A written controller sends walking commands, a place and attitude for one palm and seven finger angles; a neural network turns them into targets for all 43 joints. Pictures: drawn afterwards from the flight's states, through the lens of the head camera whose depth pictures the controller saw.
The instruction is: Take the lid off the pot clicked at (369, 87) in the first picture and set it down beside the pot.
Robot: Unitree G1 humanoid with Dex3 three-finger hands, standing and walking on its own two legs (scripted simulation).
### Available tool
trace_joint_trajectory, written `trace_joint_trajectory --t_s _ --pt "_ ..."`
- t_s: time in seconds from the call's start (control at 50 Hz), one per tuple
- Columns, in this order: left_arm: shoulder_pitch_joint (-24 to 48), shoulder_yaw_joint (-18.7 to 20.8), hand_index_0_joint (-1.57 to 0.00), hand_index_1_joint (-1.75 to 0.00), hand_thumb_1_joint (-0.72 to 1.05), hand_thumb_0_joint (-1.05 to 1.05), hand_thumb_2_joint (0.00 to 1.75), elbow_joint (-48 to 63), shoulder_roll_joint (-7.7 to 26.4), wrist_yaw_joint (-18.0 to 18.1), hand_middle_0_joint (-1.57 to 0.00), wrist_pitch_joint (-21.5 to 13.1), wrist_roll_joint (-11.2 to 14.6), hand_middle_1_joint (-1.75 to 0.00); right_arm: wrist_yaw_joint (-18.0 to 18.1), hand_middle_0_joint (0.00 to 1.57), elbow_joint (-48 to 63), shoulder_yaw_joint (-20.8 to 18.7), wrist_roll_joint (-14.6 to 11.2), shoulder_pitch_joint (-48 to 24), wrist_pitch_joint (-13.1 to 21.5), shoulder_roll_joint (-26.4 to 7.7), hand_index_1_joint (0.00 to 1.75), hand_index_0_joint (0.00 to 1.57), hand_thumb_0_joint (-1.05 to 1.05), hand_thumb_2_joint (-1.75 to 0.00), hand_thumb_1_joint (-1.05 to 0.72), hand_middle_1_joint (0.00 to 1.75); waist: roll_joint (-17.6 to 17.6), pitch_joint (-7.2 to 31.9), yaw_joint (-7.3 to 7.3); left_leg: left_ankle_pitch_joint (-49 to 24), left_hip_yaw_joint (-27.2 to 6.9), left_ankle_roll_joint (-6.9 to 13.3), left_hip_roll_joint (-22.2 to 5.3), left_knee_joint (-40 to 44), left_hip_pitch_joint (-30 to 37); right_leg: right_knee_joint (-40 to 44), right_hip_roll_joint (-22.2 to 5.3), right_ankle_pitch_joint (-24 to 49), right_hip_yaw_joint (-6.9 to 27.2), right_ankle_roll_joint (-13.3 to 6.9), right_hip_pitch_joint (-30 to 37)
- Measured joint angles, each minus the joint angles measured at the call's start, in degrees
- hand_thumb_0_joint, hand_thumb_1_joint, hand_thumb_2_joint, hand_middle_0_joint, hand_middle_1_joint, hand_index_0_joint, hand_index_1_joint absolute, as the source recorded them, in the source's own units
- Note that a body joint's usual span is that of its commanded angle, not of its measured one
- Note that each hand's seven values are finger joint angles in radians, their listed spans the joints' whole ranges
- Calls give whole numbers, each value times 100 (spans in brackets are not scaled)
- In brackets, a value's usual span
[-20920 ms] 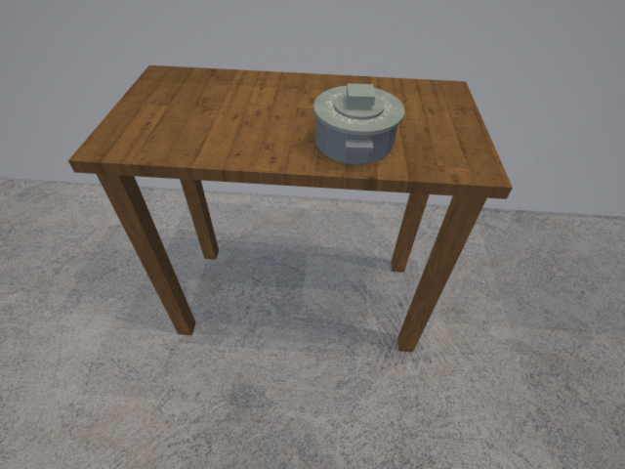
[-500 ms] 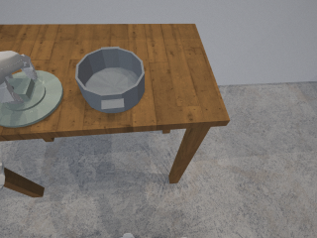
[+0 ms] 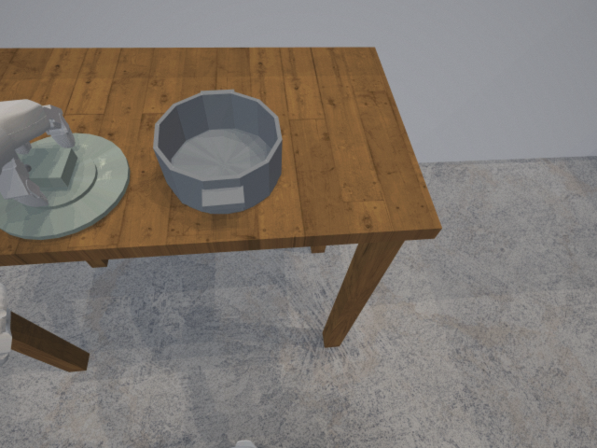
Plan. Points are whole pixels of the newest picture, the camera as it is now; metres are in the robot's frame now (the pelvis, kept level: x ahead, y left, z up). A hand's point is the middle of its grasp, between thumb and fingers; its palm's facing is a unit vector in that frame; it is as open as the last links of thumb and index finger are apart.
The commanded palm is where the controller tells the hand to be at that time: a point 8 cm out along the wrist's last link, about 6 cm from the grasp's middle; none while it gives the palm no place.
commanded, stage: raise the empty hand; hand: left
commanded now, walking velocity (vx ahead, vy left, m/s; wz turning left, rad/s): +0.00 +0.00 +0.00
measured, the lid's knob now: (49, 167) +0.47 +0.33 +0.07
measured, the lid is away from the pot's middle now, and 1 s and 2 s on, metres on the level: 0.23 0.23 0.23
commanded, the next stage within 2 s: draw the hand back to the body in 1.26 s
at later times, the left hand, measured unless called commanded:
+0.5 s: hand out of the picture +0.45 +0.34 +0.15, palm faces -0.36 -0.12 -0.93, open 11.0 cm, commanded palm +0.47 +0.33 +0.22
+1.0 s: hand out of the picture +0.46 +0.34 +0.20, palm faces -0.31 -0.12 -0.94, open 11.0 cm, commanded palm +0.47 +0.34 +0.27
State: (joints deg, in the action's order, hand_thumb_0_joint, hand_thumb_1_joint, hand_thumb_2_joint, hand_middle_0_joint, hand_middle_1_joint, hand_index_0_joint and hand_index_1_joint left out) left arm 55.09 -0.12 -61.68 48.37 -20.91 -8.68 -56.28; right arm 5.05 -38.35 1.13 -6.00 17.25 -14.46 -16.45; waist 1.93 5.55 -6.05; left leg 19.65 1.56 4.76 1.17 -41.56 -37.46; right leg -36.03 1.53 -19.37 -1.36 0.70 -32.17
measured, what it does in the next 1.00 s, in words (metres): stands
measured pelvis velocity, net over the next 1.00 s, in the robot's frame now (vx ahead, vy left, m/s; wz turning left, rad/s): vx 0.00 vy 0.00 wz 0.01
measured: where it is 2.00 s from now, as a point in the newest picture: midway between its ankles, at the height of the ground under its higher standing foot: outside the picture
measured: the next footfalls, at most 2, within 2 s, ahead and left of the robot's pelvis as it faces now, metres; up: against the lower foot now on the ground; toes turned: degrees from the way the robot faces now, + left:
none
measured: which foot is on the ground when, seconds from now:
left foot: down 0.00-1.00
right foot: down 0.00-1.00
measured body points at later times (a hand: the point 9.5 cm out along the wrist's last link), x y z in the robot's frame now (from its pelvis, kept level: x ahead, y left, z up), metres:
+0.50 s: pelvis -0.01 +0.00 +0.01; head +0.06 +0.02 +0.45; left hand +0.46 +0.34 +0.20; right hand +0.03 -0.28 -0.11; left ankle +0.00 +0.06 -0.72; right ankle -0.03 -0.14 -0.72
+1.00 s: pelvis +0.00 +0.00 +0.01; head +0.07 +0.02 +0.45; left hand +0.48 +0.35 +0.25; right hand +0.05 -0.27 -0.11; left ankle +0.00 +0.06 -0.72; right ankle -0.03 -0.14 -0.72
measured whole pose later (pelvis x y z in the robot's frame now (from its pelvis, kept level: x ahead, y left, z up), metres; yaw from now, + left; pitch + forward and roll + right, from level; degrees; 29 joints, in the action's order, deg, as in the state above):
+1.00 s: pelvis +0.00 +0.00 +0.01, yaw +1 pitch +13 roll -3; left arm 67.9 -3.9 -62.5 51.5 -27.7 -2.6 -56.0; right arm 4.0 -38.3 2.2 -6.7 16.3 -14.2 -16.5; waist 2.1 4.9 -6.2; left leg 17.8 1.2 5.0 1.9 -37.0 -32.1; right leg -31.1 1.0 -17.4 -1.5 1.0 -26.5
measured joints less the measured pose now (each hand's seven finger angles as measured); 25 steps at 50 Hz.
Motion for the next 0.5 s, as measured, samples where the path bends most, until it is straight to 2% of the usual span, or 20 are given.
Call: trace_joint_trajectory --t_s 0.12,0.2,0.28,0.42,0.5 --pt "41 32 -40 -79 -4 0 74 221 -56 39 -40 -20 1 -79 4 20 -5 -5 23 20 0 16 30 20 0 -90 -90 30 3 14 9 -49 -25 6 26 49 58 59 -22 41 -25 1 74" --pt "275 -88 -40 -78 -4 0 74 -26 -18 76 -40 147 31 -79 -16 20 -7 30 -4 -6 5 14 30 20 0 -90 -90 30 5 14 0 -74 -14 19 32 83 118 83 -29 66 -14 11 127" --pt "433 -279 -40 -78 -4 0 74 -186 -17 -20 -40 334 -4 -79 -20 20 -5 57 -33 0 24 -3 30 20 0 -90 -90 30 17 -20 4 -109 -13 28 42 133 184 127 -37 97 -12 12 192" --pt "573 -250 -40 -78 -5 0 74 -121 16 -204 -40 288 90 -79 42 20 -47 86 -47 36 71 -9 30 20 0 -90 -90 30 -6 -26 -3 -146 -14 35 56 224 324 215 -48 131 -10 24 330" --pt "780 -415 -40 -78 -5 0 74 -317 106 -233 -40 413 34 -79 43 20 -51 115 -70 31 100 -23 30 20 0 -90 -90 30 -43 -56 -38 -144 -9 31 48 237 352 231 -40 136 -3 15 356"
